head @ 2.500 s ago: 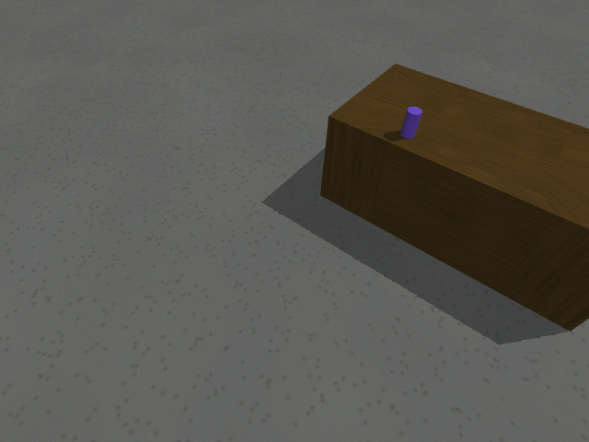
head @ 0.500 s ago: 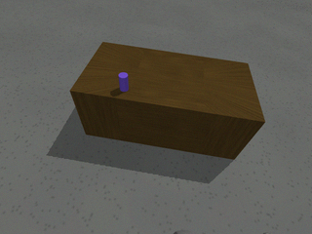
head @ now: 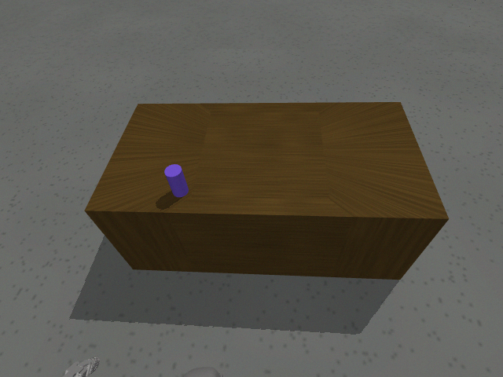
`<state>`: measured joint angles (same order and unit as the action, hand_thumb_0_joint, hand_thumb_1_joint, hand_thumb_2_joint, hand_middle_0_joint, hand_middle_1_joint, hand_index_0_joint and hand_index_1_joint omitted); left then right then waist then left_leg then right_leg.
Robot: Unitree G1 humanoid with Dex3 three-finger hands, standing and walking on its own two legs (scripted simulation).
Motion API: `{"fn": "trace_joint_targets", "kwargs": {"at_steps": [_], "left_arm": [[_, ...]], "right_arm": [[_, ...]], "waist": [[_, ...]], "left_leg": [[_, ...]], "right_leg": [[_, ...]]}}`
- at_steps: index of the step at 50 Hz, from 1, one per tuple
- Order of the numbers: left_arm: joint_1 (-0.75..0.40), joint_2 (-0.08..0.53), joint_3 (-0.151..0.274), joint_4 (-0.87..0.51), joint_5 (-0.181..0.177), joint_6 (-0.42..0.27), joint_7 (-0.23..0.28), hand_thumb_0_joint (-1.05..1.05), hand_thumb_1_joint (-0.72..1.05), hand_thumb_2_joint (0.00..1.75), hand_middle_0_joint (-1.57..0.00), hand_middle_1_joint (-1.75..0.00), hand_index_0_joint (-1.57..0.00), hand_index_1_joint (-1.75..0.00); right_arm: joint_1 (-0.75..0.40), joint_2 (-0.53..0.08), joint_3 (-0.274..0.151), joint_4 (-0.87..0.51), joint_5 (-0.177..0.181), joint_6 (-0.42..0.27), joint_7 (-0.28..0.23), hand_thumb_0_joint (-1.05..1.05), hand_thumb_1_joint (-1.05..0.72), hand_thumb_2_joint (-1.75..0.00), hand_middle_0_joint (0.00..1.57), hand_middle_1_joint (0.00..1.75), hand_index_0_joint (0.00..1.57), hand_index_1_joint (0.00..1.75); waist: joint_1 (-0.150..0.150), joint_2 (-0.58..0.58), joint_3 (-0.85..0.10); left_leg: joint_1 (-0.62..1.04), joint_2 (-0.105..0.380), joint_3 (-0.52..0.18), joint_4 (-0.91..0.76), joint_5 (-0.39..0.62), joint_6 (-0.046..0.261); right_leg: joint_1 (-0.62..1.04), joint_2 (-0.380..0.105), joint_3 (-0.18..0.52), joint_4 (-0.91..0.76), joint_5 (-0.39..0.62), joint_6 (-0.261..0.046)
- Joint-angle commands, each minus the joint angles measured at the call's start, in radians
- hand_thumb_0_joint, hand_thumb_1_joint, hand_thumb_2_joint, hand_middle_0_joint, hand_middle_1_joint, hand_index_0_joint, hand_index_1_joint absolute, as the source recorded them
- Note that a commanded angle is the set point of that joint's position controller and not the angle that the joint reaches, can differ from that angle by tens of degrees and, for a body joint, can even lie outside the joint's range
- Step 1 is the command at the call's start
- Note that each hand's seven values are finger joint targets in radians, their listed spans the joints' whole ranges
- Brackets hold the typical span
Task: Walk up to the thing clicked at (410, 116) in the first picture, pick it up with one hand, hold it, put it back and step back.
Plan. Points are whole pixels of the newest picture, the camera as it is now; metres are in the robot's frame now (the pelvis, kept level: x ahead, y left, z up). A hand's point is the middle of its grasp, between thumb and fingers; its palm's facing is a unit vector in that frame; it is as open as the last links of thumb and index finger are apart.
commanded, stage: walk up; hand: left
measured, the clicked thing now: (177, 181) +0.71 +0.28 -0.26
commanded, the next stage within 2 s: none
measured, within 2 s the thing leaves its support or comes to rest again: neither
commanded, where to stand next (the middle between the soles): +0.30 +0.10 m, yaw -4 degrees
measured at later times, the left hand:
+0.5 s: hand (68, 333) +0.22 +0.37 -0.15, palm faces -0.12 -0.92 -0.38, open 7.4 cm
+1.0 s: hand (107, 264) +0.37 +0.35 -0.15, palm faces -0.12 -0.92 -0.37, open 7.4 cm
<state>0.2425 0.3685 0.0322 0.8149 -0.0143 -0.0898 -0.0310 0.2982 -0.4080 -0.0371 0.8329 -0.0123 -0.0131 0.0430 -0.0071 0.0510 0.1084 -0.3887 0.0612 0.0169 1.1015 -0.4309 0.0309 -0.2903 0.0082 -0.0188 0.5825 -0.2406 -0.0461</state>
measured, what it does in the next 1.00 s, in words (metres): walks ahead: left foot, then right foot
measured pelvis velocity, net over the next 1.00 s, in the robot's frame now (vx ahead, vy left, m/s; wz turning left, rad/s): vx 0.23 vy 0.11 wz -0.08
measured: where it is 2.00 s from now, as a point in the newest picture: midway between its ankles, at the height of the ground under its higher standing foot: (233, 364)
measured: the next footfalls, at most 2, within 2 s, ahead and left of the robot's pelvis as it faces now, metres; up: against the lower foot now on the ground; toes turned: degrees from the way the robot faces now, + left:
left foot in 0.28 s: +0.23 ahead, +0.20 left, +0.00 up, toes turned +3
right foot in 0.72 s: +0.33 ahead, -0.02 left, +0.00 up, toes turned -6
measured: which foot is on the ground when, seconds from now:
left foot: up 0.00-0.26, down 0.28-0.76, up 0.78-0.98, down 1.00-1.00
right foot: down 0.00-0.32, up 0.34-0.70, down 0.72-1.00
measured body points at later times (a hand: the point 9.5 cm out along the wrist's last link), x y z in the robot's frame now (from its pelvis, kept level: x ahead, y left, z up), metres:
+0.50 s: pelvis +0.15 +0.09 +0.00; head +0.18 +0.12 +0.45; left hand +0.23 +0.42 -0.12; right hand +0.20 -0.23 -0.09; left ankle +0.19 +0.19 -0.73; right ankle +0.17 -0.05 -0.66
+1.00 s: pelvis +0.23 +0.11 -0.01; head +0.25 +0.10 +0.44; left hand +0.37 +0.39 -0.12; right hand +0.27 -0.20 -0.14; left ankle +0.26 +0.25 -0.73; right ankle +0.29 -0.01 -0.73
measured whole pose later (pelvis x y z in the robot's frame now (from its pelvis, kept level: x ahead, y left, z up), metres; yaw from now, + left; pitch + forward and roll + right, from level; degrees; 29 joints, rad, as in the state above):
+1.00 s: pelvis +0.23 +0.11 -0.01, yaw -5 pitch -3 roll +0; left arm 0.12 0.34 0.01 0.90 0.02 -0.03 0.00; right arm 0.21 -0.38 -0.02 0.94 0.00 0.00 0.01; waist 0.00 0.03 0.10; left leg -0.30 0.04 -0.01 0.69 -0.36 0.00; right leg -0.38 -0.03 -0.04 0.67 -0.23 -0.02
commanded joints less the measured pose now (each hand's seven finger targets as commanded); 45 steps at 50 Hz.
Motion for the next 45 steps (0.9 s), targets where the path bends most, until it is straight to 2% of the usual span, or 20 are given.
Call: {"fn": "trace_joint_targets", "kwargs": {"at_steps": [1,6,10,12,14,15,16,17,18,21,23,27,32,35,36,37,38,39,42,45], "left_arm": [[0.086,0.296,0.096,-0.046,0.000,-0.029,0.031,0.00,0.90,0.90,-0.20,-0.30,-0.20,-0.30],[0.094,0.326,0.102,-0.055,0.019,-0.038,0.030,0.00,0.90,0.90,-0.20,-0.30,-0.20,-0.30],[0.106,0.342,0.103,-0.051,0.022,-0.039,0.030,0.00,0.90,0.90,-0.20,-0.30,-0.20,-0.30],[0.058,0.360,0.104,-0.059,0.025,-0.036,0.032,0.00,0.90,0.90,-0.20,-0.30,-0.20,-0.30],[0.055,0.302,0.081,-0.060,0.031,-0.030,0.035,0.00,0.90,0.90,-0.20,-0.30,-0.20,-0.30],[0.117,0.234,0.060,-0.055,0.029,-0.029,0.036,0.00,0.90,0.90,-0.20,-0.30,-0.20,-0.30],[0.182,0.147,0.033,-0.053,0.010,-0.027,0.037,0.00,0.90,0.90,-0.20,-0.30,-0.20,-0.30],[0.184,0.267,0.062,-0.024,0.016,-0.017,0.055,0.00,0.90,0.90,-0.20,-0.30,-0.20,-0.30],[0.149,0.308,0.064,-0.013,0.024,-0.016,0.060,0.00,0.90,0.90,-0.20,-0.30,-0.20,-0.30],[0.149,0.287,0.068,0.020,0.002,-0.012,0.039,0.00,0.90,0.90,-0.20,-0.30,-0.20,-0.30],[0.174,0.256,0.065,0.031,0.001,-0.004,0.025,0.00,0.90,0.90,-0.20,-0.30,-0.20,-0.30],[0.110,0.235,0.059,0.008,0.013,0.003,0.021,0.00,0.90,0.90,-0.20,-0.30,-0.20,-0.30],[0.053,0.192,0.058,0.005,0.025,0.009,0.040,0.00,0.90,0.90,-0.20,-0.30,-0.20,-0.30],[0.105,0.208,0.066,0.032,0.030,-0.001,0.055,0.00,0.90,0.90,-0.20,-0.30,-0.20,-0.30],[0.125,0.255,0.078,0.034,0.035,-0.006,0.061,0.00,0.90,0.90,-0.20,-0.30,-0.20,-0.30],[0.135,0.301,0.092,0.023,0.034,-0.009,0.064,0.00,0.90,0.90,-0.20,-0.30,-0.20,-0.30],[0.079,0.290,0.072,0.005,0.019,-0.004,0.062,0.00,0.90,0.90,-0.20,-0.30,-0.20,-0.30],[0.024,0.309,0.076,-0.002,0.021,0.005,0.065,0.00,0.90,0.90,-0.20,-0.30,-0.20,-0.30],[-0.067,0.254,0.056,0.001,0.024,0.017,0.063,0.00,0.90,0.90,-0.20,-0.30,-0.20,-0.30],[-0.113,0.252,0.057,0.006,0.041,0.028,0.058,0.00,0.90,0.90,-0.20,-0.30,-0.20,-0.30]], "right_arm": [[0.066,-0.190,-0.071,-0.070,-0.007,-0.022,0.001,0.00,-0.90,-0.90,0.20,0.30,0.20,0.30],[-0.050,-0.178,-0.089,-0.100,-0.020,-0.016,0.026,0.00,-0.90,-0.90,0.20,0.30,0.20,0.30],[-0.112,-0.182,-0.099,-0.108,-0.024,-0.032,0.037,0.00,-0.90,-0.90,0.20,0.30,0.20,0.30],[-0.060,-0.194,-0.109,-0.093,-0.025,-0.039,0.038,0.00,-0.90,-0.90,0.20,0.30,0.20,0.30],[0.085,-0.230,-0.128,-0.041,-0.029,-0.050,0.027,0.00,-0.90,-0.90,0.20,0.30,0.20,0.30],[0.188,-0.286,-0.147,-0.018,-0.035,-0.060,0.015,0.00,-0.90,-0.90,0.20,0.30,0.20,0.30],[0.157,-0.346,-0.152,-0.045,-0.035,-0.067,0.008,0.00,-0.90,-0.90,0.20,0.30,0.20,0.30],[0.112,-0.360,-0.154,-0.063,0.001,-0.062,0.008,0.00,-0.90,-0.90,0.20,0.30,0.20,0.30],[0.075,-0.340,-0.151,-0.067,0.011,-0.054,0.008,0.00,-0.90,-0.90,0.20,0.30,0.20,0.30],[-0.004,-0.235,-0.102,-0.090,0.005,-0.060,-0.002,0.00,-0.90,-0.90,0.20,0.30,0.20,0.30],[0.011,-0.243,-0.101,-0.079,0.007,-0.067,-0.004,0.00,-0.90,-0.90,0.20,0.30,0.20,0.30],[0.025,-0.245,-0.098,-0.098,-0.001,-0.057,-0.002,0.00,-0.90,-0.90,0.20,0.30,0.20,0.30],[0.015,-0.211,-0.072,-0.092,0.001,-0.035,-0.017,0.00,-0.90,-0.90,0.20,0.30,0.20,0.30],[-0.019,-0.184,-0.056,-0.088,0.022,-0.024,-0.028,0.00,-0.90,-0.90,0.20,0.30,0.20,0.30],[-0.011,-0.144,-0.040,-0.085,0.032,-0.026,-0.031,0.00,-0.90,-0.90,0.20,0.30,0.20,0.30],[0.048,-0.090,-0.020,-0.080,0.035,-0.023,-0.031,0.00,-0.90,-0.90,0.20,0.30,0.20,0.30],[0.083,-0.120,-0.023,-0.045,0.027,-0.003,-0.046,0.00,-0.90,-0.90,0.20,0.30,0.20,0.30],[0.055,-0.186,-0.047,-0.039,0.016,0.008,-0.055,0.00,-0.90,-0.90,0.20,0.30,0.20,0.30],[0.049,-0.186,-0.046,0.027,0.023,0.010,-0.046,0.00,-0.90,-0.90,0.20,0.30,0.20,0.30],[0.070,-0.165,-0.036,0.074,0.020,0.006,-0.045,0.00,-0.90,-0.90,0.20,0.30,0.20,0.30]], "waist": [[0.006,-0.148,-0.090],[0.024,-0.166,-0.036],[0.036,-0.176,-0.033],[-0.019,-0.180,-0.062],[-0.101,-0.049,-0.128],[-0.141,0.162,-0.192],[-0.091,0.365,-0.160],[-0.077,0.216,-0.160],[-0.062,0.153,-0.107],[-0.011,0.082,-0.005],[-0.006,0.116,-0.038],[-0.022,0.133,-0.026],[-0.007,0.056,-0.057],[0.047,-0.031,-0.150],[0.068,-0.121,-0.196],[0.067,-0.269,-0.261],[0.031,-0.173,-0.204],[0.036,-0.193,-0.178],[-0.002,-0.177,-0.124],[-0.003,-0.238,-0.156]], "left_leg": [[-0.125,0.050,-0.032,-0.066,0.122,-0.019],[-0.115,0.084,-0.020,-0.246,0.202,-0.044],[-0.033,0.069,-0.012,-0.380,0.218,-0.034],[0.093,0.056,0.000,-0.438,0.169,-0.015],[0.362,0.002,0.023,-0.522,0.135,0.012],[0.477,0.083,-0.120,-0.665,-0.030,0.051],[0.525,0.296,-0.507,-0.791,-0.063,0.106],[0.469,0.391,-0.630,-0.828,-0.093,0.197],[0.376,0.406,-0.608,-0.821,-0.061,0.244],[0.192,0.216,-0.218,-0.817,0.249,0.133],[0.209,0.170,-0.134,-0.786,0.358,0.136],[0.232,0.184,-0.098,-0.807,0.321,0.204],[0.139,0.199,-0.058,-0.651,0.759,0.179],[0.130,0.109,0.005,-0.433,0.657,0.092],[0.072,0.062,0.038,-0.309,0.524,0.049],[-0.050,-0.026,0.049,-0.133,0.109,0.003],[-0.033,-0.059,-0.045,-0.129,-0.183,0.000],[-0.072,-0.032,-0.037,-0.091,-0.259,0.004],[-0.006,-0.014,-0.064,-0.163,-0.161,-0.010],[0.071,-0.025,-0.022,-0.311,-0.019,-0.030]], "right_leg": [[0.118,-0.224,0.260,-0.225,0.359,-0.177],[0.004,-0.219,0.249,-0.293,-0.016,-0.177],[-0.029,-0.220,0.256,-0.247,-0.097,-0.166],[-0.081,-0.245,0.267,-0.193,-0.068,-0.155],[-0.195,-0.178,0.179,0.041,0.036,-0.095],[-0.243,-0.075,0.078,0.368,0.092,-0.053],[-0.464,0.084,0.043,0.555,-0.269,0.009],[-0.457,0.020,0.081,0.621,-0.312,-0.001],[-0.449,-0.011,0.100,0.659,-0.294,-0.007],[-0.314,-0.056,0.114,0.554,-0.137,0.002],[-0.263,-0.058,0.062,0.471,-0.081,0.020],[-0.258,-0.078,-0.005,0.277,-0.056,0.048],[-0.048,-0.028,-0.042,0.141,0.030,0.029],[0.164,-0.003,-0.033,-0.089,0.211,-0.005],[0.252,-0.077,0.067,-0.107,0.324,-0.043],[0.342,-0.325,0.411,-0.156,0.428,-0.138],[0.231,-0.396,0.491,-0.188,0.377,-0.203],[0.209,-0.415,0.530,-0.189,0.284,-0.273],[0.045,-0.282,0.307,-0.219,0.101,-0.171],[0.008,-0.227,0.219,-0.188,0.076,-0.137]]}}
